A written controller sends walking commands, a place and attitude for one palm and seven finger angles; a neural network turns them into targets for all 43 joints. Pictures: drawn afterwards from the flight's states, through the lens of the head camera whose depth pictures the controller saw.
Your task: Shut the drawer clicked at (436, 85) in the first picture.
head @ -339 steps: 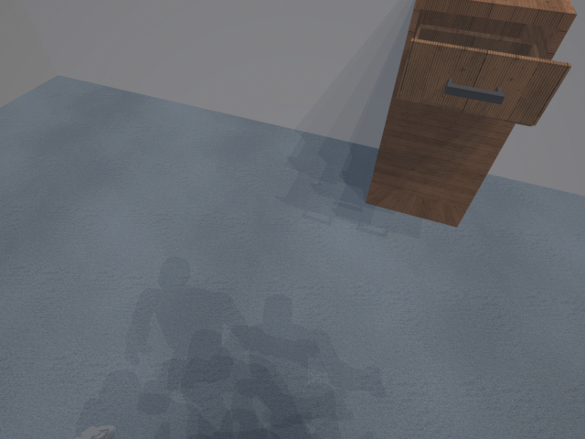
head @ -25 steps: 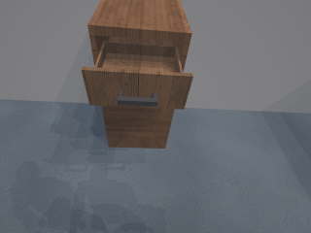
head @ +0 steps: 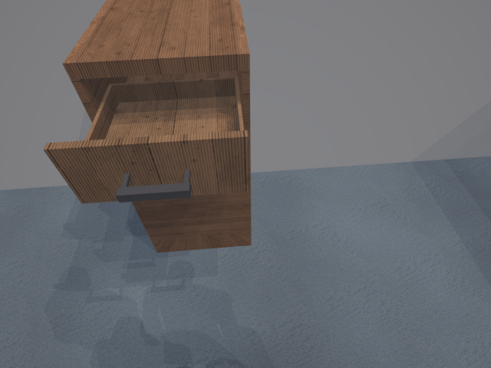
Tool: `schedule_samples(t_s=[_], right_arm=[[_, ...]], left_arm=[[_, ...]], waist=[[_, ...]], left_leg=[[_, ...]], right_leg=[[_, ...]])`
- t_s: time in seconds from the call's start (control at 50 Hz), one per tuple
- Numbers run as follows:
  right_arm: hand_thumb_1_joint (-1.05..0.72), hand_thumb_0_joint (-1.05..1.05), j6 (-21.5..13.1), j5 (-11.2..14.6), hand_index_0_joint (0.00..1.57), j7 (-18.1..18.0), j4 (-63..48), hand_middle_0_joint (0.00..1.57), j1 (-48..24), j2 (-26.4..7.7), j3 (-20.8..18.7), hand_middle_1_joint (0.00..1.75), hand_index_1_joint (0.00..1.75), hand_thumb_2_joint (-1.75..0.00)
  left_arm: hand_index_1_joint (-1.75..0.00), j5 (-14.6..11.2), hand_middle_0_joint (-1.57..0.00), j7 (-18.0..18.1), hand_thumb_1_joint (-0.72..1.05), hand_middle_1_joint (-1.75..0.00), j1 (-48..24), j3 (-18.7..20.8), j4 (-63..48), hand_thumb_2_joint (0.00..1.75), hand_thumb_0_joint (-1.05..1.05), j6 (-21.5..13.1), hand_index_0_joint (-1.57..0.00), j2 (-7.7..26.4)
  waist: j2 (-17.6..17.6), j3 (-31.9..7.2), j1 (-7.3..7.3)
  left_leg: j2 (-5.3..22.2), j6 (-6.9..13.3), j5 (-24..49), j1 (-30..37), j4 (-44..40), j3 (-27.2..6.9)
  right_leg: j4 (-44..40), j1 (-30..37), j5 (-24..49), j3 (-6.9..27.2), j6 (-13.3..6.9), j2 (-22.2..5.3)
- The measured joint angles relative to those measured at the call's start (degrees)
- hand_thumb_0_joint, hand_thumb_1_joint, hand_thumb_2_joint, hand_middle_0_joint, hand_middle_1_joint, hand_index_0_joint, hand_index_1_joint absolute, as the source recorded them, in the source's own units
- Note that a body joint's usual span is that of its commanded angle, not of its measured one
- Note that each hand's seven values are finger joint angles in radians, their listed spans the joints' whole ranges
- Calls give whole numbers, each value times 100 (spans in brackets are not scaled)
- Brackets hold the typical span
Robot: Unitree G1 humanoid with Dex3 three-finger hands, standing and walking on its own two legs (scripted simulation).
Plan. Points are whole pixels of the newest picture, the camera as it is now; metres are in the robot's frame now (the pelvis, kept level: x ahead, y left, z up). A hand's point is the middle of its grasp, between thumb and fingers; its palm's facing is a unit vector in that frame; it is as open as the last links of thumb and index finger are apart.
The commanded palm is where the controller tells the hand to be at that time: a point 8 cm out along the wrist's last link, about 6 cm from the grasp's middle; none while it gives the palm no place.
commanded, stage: take the last steps up to it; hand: left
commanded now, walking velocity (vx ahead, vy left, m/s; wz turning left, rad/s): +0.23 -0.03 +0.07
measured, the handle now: (155, 184) +0.46 +0.20 +0.02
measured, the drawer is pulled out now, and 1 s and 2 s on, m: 0.25 0.25 0.25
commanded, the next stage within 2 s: come to a stop and stand still in 0.20 s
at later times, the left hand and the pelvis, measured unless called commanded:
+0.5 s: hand out of the picture +0.07 +0.16 -0.18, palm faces +0.10 -0.99 -0.12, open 7.4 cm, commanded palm none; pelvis +0.13 +0.02 +0.00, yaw -1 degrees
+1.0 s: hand (177, 347) +0.20 +0.15 -0.17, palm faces -0.01 -0.97 -0.26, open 7.4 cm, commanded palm none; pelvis +0.10 -0.04 -0.02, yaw +1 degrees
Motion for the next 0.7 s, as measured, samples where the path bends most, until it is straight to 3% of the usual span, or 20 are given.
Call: schedule_samples(t_s=[0.04,0.1,0.2,0.28,0.34,0.38,0.42,0.52,0.62,0.7], right_arm=[[-91,1,-10,-23,20,13,-120,20,-204,-36,-41,30,30,-90],[-91,1,-53,-43,19,22,-370,20,-587,-94,-78,30,30,-90],[-92,1,-103,-17,19,80,-682,20,-1308,-102,-63,30,30,-90],[-92,1,-148,9,19,117,-784,20,-1747,-12,4,30,30,-90],[-92,0,-261,0,19,96,-841,20,-1907,67,81,30,30,-90],[-92,0,-346,-5,19,18,-841,20,-1996,171,138,30,30,-90],[-91,0,-330,34,19,-70,-798,20,-2032,251,235,30,30,-90],[-92,0,-157,117,20,-184,-711,20,-2022,381,222,30,30,-90],[-94,-3,-53,78,20,-183,-852,21,-2025,238,65,30,30,-90],[-93,-2,16,36,20,-106,-838,21,-1852,64,-1,30,30,-90]], left_arm=[[-30,-14,-20,113,94,-30,156,57,41,90,-1,-28,-20,18],[-30,25,-20,151,94,-30,436,-6,190,90,-1,-41,-20,41],[-30,43,-20,139,93,-30,882,-143,462,90,-1,-43,-20,-67],[-30,52,-20,135,92,-30,1183,-188,629,90,0,-10,-20,-155],[-30,29,-20,138,91,-30,1414,-190,738,90,0,48,-20,-194],[-30,-20,-20,173,91,-30,1411,-205,815,90,0,144,-20,-182],[-30,-49,-20,229,91,-30,1329,-222,841,90,1,261,-20,-182],[-30,1,-20,244,91,-30,933,-168,572,90,1,490,-20,-118],[-30,50,-20,235,90,-30,539,11,126,90,0,619,-20,108],[-30,52,-20,240,91,-30,318,50,-111,90,0,612,-20,281]], waist=[[18,-70,57],[39,-146,81],[41,-100,201],[-62,1,397],[-173,57,507],[-362,152,546],[-456,207,614],[-422,306,557],[-385,329,423],[-282,213,338]], left_leg=[[55,-22,378,-485,481,83],[140,-131,731,-962,379,238],[189,-224,1107,-1171,-604,389],[104,-146,1202,-882,-1529,463],[-32,-34,1707,-315,-2410,533],[-147,199,1492,-206,-2334,639],[-191,303,1333,-67,-2337,754],[-215,311,1564,193,-2844,770],[-115,232,1771,107,-3027,727],[0,110,1840,-56,-2953,623]], right_leg=[[-357,291,59,-59,-9,65],[-768,649,104,-119,-47,132],[-1058,1073,-9,-134,-27,234],[-996,1328,-274,-129,46,263],[-523,1365,-695,-97,152,207],[452,1027,-1108,49,225,37],[1397,603,-1570,326,310,-9],[2142,-227,-1441,557,437,-164],[2775,-898,-1049,759,474,-182],[2219,-763,-977,682,400,-179]])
